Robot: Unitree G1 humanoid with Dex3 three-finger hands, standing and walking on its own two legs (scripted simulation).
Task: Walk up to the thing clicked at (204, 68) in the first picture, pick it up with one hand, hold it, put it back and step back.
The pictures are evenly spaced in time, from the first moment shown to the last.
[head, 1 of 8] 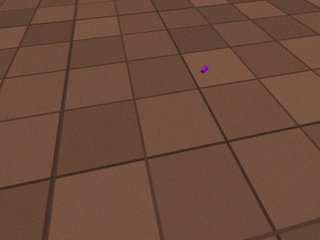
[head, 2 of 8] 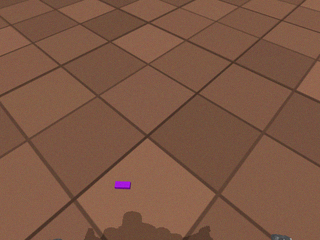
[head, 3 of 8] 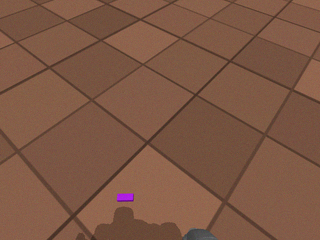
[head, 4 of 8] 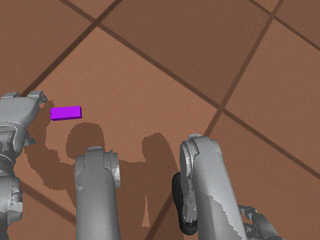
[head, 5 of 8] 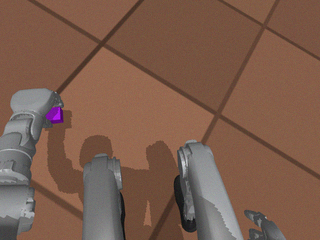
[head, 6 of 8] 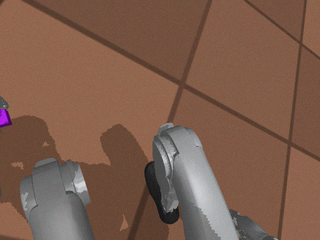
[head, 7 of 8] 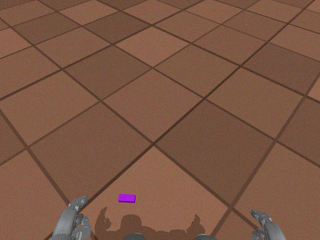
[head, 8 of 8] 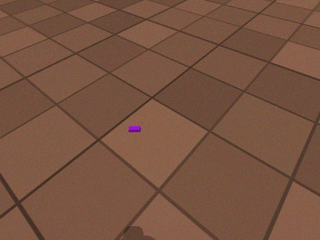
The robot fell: no
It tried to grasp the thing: yes
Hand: left
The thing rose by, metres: 0.68
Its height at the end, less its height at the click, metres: +0.00
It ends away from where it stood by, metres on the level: 0.01
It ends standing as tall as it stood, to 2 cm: yes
